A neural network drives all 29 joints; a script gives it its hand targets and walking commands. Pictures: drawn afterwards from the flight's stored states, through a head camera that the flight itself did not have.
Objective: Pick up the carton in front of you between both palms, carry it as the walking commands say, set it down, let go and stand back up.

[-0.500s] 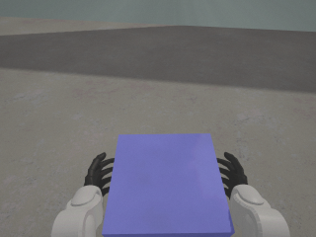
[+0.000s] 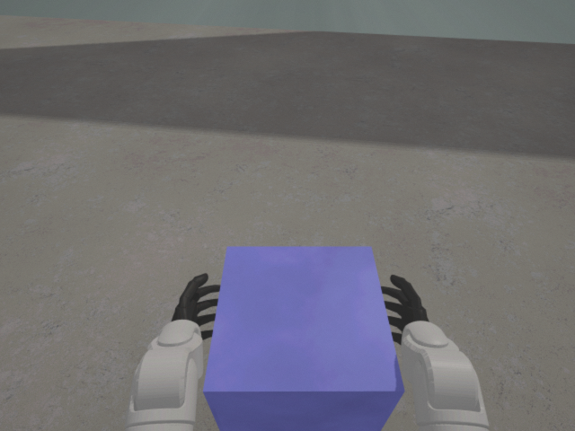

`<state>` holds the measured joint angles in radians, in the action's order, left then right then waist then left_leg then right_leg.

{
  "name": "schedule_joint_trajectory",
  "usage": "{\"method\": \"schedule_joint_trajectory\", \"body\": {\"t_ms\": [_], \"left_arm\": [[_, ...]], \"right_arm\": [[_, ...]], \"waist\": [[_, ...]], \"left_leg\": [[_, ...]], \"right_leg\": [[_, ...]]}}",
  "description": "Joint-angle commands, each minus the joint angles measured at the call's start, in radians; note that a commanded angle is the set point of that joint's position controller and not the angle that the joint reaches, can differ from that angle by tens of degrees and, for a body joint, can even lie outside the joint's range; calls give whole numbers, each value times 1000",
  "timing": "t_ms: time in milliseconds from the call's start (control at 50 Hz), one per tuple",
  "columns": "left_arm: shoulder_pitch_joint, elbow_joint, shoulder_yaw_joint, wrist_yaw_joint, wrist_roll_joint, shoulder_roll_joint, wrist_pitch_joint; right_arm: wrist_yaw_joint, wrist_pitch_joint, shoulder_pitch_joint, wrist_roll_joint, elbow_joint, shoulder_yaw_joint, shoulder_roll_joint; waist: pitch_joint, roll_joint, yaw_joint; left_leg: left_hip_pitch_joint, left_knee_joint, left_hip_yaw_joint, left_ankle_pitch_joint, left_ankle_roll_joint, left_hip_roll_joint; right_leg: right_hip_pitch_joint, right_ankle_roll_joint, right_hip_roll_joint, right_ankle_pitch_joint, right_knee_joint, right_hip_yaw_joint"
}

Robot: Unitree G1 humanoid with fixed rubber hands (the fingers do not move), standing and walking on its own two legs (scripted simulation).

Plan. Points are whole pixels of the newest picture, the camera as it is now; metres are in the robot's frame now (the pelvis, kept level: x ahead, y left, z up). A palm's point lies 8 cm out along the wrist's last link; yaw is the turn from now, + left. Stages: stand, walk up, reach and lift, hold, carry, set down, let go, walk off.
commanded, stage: carry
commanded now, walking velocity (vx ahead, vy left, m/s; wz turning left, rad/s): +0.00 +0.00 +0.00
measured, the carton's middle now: (298, 352) +0.27 +0.00 -0.03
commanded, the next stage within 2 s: hold in 1.18 s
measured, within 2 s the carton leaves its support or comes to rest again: neither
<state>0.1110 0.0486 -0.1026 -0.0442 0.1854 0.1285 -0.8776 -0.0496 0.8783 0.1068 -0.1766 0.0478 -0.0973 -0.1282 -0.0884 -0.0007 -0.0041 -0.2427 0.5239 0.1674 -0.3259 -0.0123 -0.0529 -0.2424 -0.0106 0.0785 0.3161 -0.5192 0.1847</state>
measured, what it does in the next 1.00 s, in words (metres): stands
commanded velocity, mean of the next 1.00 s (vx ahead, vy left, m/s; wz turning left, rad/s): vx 0.00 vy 0.00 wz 0.00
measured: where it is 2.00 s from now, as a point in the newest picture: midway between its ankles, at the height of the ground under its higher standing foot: outside the picture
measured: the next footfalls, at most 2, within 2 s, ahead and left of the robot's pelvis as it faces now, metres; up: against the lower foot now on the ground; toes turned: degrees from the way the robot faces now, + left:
none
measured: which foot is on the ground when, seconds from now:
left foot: down 0.00-1.00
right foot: down 0.00-1.00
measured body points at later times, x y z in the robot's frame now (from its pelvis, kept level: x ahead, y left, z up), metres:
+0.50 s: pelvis -0.02 +0.00 +0.00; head -0.03 +0.00 +0.45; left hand +0.28 +0.15 +0.03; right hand +0.28 -0.15 +0.03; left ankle -0.03 +0.10 -0.73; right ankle -0.03 -0.11 -0.73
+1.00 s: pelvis -0.03 +0.00 +0.00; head -0.05 +0.00 +0.45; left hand +0.27 +0.15 +0.03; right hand +0.27 -0.15 +0.03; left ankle -0.03 +0.10 -0.73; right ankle -0.03 -0.11 -0.73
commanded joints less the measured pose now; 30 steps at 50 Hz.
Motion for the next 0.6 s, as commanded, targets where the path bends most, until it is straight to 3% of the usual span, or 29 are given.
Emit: {"method": "schedule_joint_trajectory", "body": {"t_ms": [0,100,180,280,380,580], "left_arm": [[401,-13,474,168,-177,688,100],[495,-149,439,202,-157,741,217],[552,-178,473,229,-169,826,259],[535,-123,533,241,-206,888,217],[493,-133,501,240,-190,861,175],[533,-119,509,242,-201,877,178]], "right_arm": [[175,-102,415,183,-2,474,-691],[209,-218,507,157,-144,434,-740],[232,-260,560,168,-173,468,-827],[242,-218,547,206,-115,531,-895],[240,-175,505,187,-122,497,-868],[241,-178,542,198,-110,507,-883]], "waist": [[-239,11,1],[-220,9,2],[-234,8,1],[-261,7,1],[-250,3,3],[-235,3,3]], "left_leg": [[88,-47,-90,513,-3,-121],[79,-74,-96,420,-6,-116],[85,-82,-102,391,-8,-115],[93,-72,-101,406,-8,-116],[81,-69,-100,402,-10,-116],[64,-86,-104,342,-10,-114]], "right_leg": [[118,10,93,-424,31,-79],[110,12,94,-360,59,-87],[113,15,95,-339,67,-90],[120,13,97,-355,60,-88],[108,12,99,-359,60,-88],[92,15,99,-300,74,-94]]}}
